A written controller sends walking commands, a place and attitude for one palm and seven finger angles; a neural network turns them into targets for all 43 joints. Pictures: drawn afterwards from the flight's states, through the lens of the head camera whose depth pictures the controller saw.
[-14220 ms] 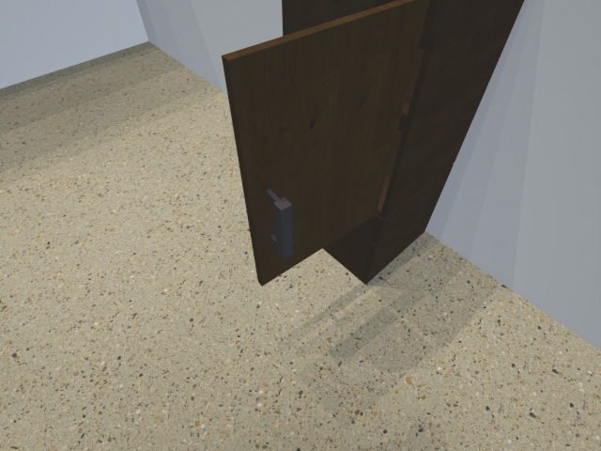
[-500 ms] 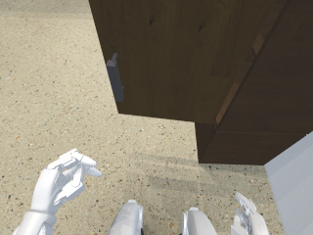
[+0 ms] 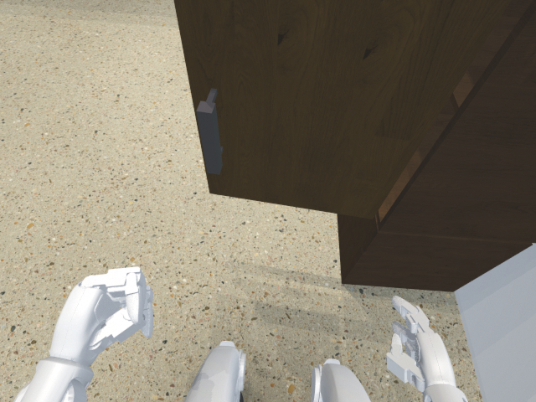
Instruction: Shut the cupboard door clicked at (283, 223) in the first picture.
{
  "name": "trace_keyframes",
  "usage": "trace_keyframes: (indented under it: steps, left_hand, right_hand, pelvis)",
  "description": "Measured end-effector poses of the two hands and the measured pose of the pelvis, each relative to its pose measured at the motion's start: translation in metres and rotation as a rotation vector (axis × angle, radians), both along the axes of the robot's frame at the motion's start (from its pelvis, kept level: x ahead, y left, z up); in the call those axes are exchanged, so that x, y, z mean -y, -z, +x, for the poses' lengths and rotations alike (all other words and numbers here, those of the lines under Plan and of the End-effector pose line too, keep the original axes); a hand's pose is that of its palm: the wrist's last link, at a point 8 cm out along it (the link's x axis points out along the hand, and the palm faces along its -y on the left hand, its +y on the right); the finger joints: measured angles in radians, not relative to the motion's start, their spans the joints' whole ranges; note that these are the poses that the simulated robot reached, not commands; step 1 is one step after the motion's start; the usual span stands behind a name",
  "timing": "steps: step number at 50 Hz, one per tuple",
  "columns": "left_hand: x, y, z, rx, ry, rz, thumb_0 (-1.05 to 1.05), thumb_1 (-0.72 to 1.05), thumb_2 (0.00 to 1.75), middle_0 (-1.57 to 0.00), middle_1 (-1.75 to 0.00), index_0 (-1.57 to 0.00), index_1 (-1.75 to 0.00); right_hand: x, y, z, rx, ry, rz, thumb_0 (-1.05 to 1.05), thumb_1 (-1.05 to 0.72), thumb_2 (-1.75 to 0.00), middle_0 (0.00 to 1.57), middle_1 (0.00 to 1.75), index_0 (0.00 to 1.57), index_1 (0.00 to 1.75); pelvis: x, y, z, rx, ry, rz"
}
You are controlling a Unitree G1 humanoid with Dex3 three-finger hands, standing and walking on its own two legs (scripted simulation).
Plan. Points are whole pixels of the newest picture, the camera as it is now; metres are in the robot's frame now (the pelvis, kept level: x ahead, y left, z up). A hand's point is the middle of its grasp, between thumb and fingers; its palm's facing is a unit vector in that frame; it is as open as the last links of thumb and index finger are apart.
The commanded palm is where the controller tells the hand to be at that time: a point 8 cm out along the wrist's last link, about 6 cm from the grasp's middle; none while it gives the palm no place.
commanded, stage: raise the hand and make a fist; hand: left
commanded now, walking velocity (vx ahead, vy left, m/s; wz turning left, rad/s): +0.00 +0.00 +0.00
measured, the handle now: (213, 133) +0.55 +0.16 +0.02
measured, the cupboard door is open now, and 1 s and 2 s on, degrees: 84 84 84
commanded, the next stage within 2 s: bring the fist close to the handle in 0.54 s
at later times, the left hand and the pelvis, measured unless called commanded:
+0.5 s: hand (154, 313) +0.22 +0.17 +0.05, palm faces -0.10 -0.99 -0.03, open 3.1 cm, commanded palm +0.20 +0.22 +0.05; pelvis +0.00 -0.01 +0.00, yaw +0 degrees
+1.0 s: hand (183, 264) +0.29 +0.15 +0.04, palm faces -0.15 -0.99 -0.02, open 3.1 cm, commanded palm +0.29 +0.20 +0.04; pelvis +0.00 -0.01 -0.01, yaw +0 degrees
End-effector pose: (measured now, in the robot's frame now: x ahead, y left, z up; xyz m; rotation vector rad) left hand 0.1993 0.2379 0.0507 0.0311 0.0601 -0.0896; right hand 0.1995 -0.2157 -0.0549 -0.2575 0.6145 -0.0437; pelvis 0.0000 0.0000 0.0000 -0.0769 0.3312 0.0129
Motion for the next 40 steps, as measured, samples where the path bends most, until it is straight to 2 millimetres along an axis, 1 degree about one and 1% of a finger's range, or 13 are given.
trace_keyframes:
  steps: [4,9,17,25,35,37,40]
  left_hand:
    - [0.000,0.000,0.003,-0.004,0.001,0.005,0.02,0.90,0.90,-1.28,-1.47,-1.28,-1.48]
    - [0.001,0.002,0.006,-0.007,0.006,0.007,0.02,0.90,0.90,-1.29,-1.49,-1.29,-1.50]
    - [0.010,0.001,0.008,-0.006,0.014,0.004,0.02,0.90,0.90,-1.30,-1.49,-1.30,-1.50]
    - [0.014,0.002,0.008,0.002,0.007,0.001,0.02,0.90,0.90,-1.30,-1.50,-1.30,-1.50]
    - [0.017,0.001,0.006,0.008,0.007,0.007,0.02,0.90,0.90,-1.30,-1.50,-1.30,-1.50]
    - [0.017,0.002,0.010,0.018,0.011,0.009,0.02,0.90,0.90,-1.30,-1.50,-1.30,-1.50]
    - [0.017,0.005,0.022,0.042,0.016,0.006,0.02,0.90,0.90,-1.30,-1.50,-1.30,-1.50]
  right_hand:
    - [0.005,0.006,-0.007,-0.027,0.012,0.002,0.01,-0.90,-0.89,0.21,0.30,0.20,0.30]
    - [0.016,0.012,-0.018,-0.058,0.040,-0.005,0.01,-0.90,-0.89,0.21,0.30,0.20,0.30]
    - [0.031,0.015,-0.027,-0.074,0.080,-0.015,0.01,-0.91,-0.89,0.20,0.30,0.20,0.30]
    - [0.036,0.015,-0.024,-0.064,0.088,-0.015,0.01,-0.91,-0.89,0.20,0.30,0.20,0.30]
    - [0.031,0.014,-0.016,-0.045,0.072,0.000,0.01,-0.91,-0.89,0.20,0.30,0.20,0.30]
    - [0.030,0.015,-0.016,-0.044,0.062,-0.005,0.01,-0.91,-0.89,0.20,0.30,0.20,0.30]
    - [0.030,0.019,-0.017,-0.051,0.049,-0.016,0.01,-0.91,-0.89,0.20,0.30,0.20,0.30]
  pelvis:
    - [0.002,0.001,0.001,-0.002,0.001,0.002]
    - [0.006,0.002,0.001,-0.006,0.004,0.005]
    - [0.011,0.003,0.001,-0.009,0.010,0.013]
    - [0.015,0.004,0.002,-0.009,0.011,0.017]
    - [0.016,0.004,0.001,-0.005,0.009,0.018]
    - [0.016,0.005,0.000,-0.007,0.006,0.017]
    - [0.016,0.008,-0.001,-0.013,0.004,0.014]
